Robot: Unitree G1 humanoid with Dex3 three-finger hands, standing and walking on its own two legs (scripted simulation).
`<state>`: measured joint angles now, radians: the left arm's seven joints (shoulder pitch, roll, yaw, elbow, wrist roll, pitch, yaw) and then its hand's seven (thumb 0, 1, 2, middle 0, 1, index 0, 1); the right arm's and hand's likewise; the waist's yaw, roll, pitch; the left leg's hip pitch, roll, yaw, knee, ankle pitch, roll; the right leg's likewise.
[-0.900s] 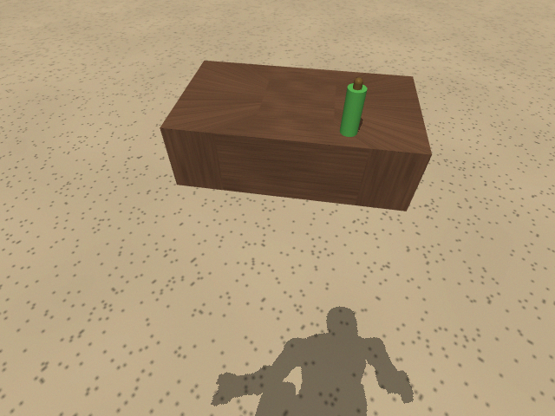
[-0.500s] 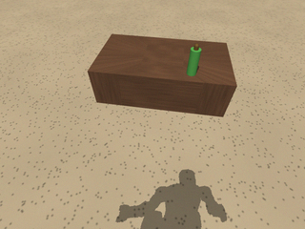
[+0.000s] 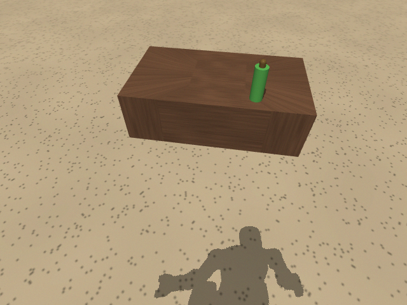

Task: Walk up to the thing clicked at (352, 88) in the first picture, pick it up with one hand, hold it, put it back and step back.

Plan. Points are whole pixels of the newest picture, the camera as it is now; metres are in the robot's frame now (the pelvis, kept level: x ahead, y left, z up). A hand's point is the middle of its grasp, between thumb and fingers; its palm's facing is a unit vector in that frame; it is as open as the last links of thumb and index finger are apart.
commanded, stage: stand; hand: right
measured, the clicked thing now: (259, 80) +1.30 -0.32 -0.30
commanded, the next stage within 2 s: walk up in 0.22 s
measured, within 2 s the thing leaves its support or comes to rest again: neither
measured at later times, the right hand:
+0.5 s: hand out of the picture +0.07 -0.34 -0.17, palm faces +0.07 +0.93 -0.36, open 7.4 cm
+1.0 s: hand (332, 224) +0.36 -0.35 -0.16, palm faces -0.02 +0.93 -0.36, open 7.4 cm
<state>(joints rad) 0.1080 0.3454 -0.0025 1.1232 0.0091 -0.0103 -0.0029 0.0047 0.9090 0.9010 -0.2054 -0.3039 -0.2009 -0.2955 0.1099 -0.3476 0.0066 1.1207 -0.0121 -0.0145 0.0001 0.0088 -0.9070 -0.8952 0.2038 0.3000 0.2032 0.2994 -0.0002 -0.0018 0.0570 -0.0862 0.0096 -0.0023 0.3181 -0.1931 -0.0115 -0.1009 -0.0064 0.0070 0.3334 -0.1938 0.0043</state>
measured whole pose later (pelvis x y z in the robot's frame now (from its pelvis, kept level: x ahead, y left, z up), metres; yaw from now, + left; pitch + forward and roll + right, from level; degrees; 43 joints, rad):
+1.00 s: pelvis +0.27 -0.07 -0.03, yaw -5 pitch -2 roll -1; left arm 0.38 0.41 0.05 0.92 0.01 -0.08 -0.03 0.01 0.90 0.90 -0.21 -0.30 -0.20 -0.30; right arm 0.18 -0.39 -0.08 0.90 -0.04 -0.03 0.09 0.01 -0.91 -0.90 0.20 0.30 0.20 0.30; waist 0.05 0.00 0.10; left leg -0.43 0.07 0.04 0.57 -0.10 0.03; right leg 0.04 -0.01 -0.05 0.49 -0.48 0.00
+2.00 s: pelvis +0.66 -0.05 -0.02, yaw -6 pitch -3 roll -2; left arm 0.33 0.44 0.04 0.91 0.01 -0.05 -0.01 0.01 0.91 0.90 -0.21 -0.30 -0.20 -0.30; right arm 0.28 -0.40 -0.07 0.83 -0.02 -0.07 0.07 0.01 -0.91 -0.90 0.20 0.30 0.20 0.30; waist -0.01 -0.03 0.07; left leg -0.31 0.05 0.07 0.64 -0.27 0.03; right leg -0.36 -0.04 0.02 1.09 -0.44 -0.05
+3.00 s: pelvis +0.84 -0.02 -0.03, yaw -8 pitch -2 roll -1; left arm 0.18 0.41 0.04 0.99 0.00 0.02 -0.01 0.00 0.91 0.90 -0.21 -0.30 -0.20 -0.30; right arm 0.16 -0.36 -0.01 0.94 -0.03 -0.04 0.00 0.01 -0.90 -0.89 0.21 0.30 0.21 0.30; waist 0.01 -0.06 0.10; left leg -0.39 0.05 0.03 0.64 -0.23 0.00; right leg -0.27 -0.04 0.02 0.72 -0.48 -0.03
